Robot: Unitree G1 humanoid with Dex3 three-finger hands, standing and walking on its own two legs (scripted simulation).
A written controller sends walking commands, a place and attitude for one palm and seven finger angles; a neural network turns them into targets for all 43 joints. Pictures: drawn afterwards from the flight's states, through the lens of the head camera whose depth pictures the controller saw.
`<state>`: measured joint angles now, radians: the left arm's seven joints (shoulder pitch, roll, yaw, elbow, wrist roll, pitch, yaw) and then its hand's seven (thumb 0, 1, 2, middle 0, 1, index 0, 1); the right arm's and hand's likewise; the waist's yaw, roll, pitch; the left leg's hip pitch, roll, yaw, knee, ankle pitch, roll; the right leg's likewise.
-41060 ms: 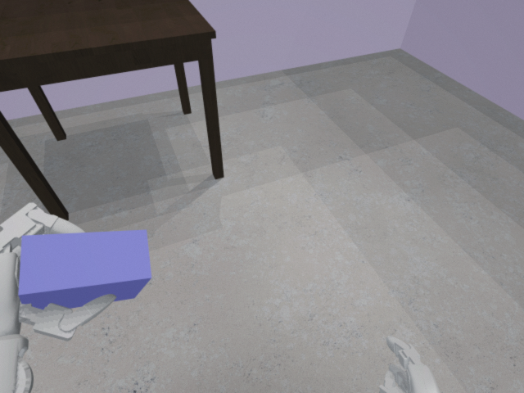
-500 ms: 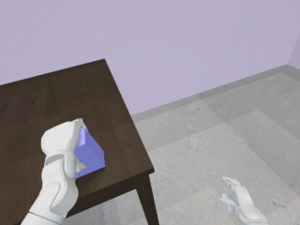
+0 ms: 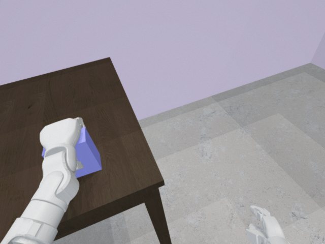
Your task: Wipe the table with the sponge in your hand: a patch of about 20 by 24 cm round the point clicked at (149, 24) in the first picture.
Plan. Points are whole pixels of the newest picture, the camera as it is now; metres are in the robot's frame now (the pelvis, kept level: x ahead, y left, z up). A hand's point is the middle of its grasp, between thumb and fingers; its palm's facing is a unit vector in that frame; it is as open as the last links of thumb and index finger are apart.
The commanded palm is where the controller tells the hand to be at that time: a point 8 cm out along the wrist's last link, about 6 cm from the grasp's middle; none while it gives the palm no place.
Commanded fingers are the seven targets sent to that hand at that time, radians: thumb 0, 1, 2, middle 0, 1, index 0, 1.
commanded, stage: wipe forward along the middle lane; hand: left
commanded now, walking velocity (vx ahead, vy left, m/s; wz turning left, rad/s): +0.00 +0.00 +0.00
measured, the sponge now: (77, 159) +0.31 +0.28 +0.05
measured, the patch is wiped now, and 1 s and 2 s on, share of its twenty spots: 1.00 1.00 1.00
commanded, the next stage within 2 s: slide back across to the first lane in 0.82 s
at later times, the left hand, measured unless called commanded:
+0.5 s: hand (69, 136) +0.35 +0.30 +0.10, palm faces -0.04 -0.03 -1.00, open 10.0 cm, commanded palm +0.34 +0.30 +0.13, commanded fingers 0.00 0.10 1.30 -1.20 -1.60 -1.20 -1.60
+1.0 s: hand (65, 123) +0.40 +0.33 +0.10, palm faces -0.08 -0.02 -1.00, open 10.1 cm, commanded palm +0.37 +0.34 +0.14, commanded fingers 0.00 0.10 1.30 -1.20 -1.60 -1.20 -1.60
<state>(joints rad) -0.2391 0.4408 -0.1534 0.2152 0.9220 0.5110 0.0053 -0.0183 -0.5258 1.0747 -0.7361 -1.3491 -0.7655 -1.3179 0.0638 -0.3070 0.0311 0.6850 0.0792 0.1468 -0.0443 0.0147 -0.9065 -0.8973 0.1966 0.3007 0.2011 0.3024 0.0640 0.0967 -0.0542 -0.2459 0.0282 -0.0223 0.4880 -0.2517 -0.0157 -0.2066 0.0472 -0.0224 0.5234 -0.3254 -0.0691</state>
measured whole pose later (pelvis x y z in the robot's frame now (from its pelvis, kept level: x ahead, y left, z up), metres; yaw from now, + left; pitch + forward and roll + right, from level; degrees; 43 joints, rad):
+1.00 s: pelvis +0.00 +0.02 +0.00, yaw +0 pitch +6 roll +0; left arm -0.64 0.55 -0.04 0.81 0.97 0.23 0.04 0.00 -0.53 1.08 -0.73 -1.36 -0.76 -1.33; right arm 0.19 -0.31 0.00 0.72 0.08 0.17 -0.04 0.01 -0.91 -0.90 0.20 0.30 0.20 0.30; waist -0.01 0.07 -0.08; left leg -0.38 0.02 -0.03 0.52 -0.25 -0.01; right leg -0.31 0.04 -0.02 0.50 -0.30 -0.04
